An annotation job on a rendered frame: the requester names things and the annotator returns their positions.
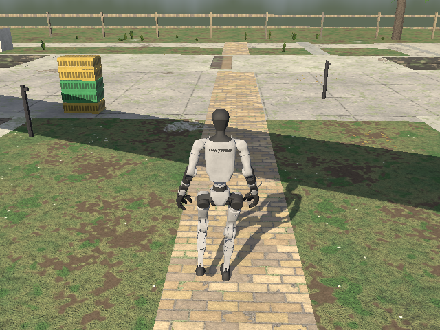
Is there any robot left forearm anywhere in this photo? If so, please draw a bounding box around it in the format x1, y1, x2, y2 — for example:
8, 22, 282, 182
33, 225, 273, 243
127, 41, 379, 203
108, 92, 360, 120
178, 166, 193, 196

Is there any humanoid robot head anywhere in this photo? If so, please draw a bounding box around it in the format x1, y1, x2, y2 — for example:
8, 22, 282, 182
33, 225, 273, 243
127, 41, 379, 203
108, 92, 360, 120
209, 109, 232, 142

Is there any robot left shin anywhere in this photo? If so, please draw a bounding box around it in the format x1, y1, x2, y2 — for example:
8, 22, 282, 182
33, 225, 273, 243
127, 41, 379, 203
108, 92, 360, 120
197, 221, 207, 267

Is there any right robot hand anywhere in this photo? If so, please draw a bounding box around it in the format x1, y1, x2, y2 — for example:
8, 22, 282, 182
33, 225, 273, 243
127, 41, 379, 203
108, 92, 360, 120
243, 192, 259, 208

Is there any left robot upper arm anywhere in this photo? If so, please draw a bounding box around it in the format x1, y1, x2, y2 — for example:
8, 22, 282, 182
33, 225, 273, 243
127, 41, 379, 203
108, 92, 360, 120
186, 138, 206, 177

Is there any right robot upper arm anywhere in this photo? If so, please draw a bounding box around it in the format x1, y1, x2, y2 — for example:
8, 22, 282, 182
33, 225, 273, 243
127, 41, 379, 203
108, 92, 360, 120
235, 139, 253, 177

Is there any left robot hand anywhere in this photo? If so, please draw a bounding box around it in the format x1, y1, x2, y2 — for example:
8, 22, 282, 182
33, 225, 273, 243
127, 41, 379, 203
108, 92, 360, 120
176, 193, 192, 210

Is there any robot right forearm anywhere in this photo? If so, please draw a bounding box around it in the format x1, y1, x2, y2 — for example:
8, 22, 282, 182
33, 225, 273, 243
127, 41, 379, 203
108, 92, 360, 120
245, 167, 259, 195

